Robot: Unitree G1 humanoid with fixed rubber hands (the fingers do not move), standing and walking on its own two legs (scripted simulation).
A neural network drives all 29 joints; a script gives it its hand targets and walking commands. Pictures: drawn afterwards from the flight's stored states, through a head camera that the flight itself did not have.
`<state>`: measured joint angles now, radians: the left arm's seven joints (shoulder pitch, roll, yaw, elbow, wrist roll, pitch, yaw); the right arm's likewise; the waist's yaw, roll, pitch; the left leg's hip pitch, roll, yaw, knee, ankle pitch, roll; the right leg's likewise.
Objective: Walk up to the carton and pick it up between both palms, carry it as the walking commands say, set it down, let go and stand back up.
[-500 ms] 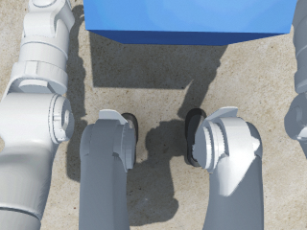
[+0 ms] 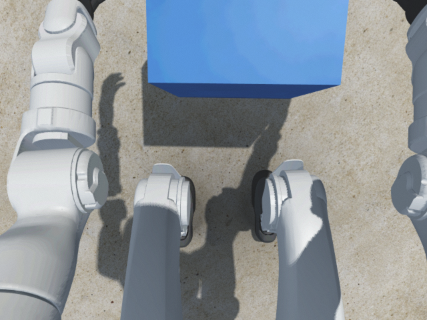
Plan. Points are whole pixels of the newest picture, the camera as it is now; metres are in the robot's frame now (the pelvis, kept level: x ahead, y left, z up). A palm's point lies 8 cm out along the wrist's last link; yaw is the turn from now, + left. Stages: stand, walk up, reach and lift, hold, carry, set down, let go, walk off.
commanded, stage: set down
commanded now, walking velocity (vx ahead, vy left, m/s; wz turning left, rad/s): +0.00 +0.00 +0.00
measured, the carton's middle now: (238, 39) +0.55 -0.05 -0.29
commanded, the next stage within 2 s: let go in 0.82 s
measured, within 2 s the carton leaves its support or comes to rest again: neither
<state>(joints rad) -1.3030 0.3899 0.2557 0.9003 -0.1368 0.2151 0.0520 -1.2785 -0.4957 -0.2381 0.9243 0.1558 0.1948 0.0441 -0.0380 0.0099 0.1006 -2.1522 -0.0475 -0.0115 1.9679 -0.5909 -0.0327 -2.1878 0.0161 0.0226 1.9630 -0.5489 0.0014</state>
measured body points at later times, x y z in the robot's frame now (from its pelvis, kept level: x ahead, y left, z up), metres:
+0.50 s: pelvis +0.01 +0.00 +0.13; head +0.34 -0.02 +0.44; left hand +0.58 +0.20 +0.03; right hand +0.55 -0.29 +0.04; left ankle +0.09 +0.12 -0.40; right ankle +0.10 -0.12 -0.40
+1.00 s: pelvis +0.04 -0.01 +0.22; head +0.34 -0.02 +0.55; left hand +0.56 +0.20 +0.12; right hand +0.54 -0.29 +0.12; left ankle +0.09 +0.12 -0.40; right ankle +0.10 -0.12 -0.40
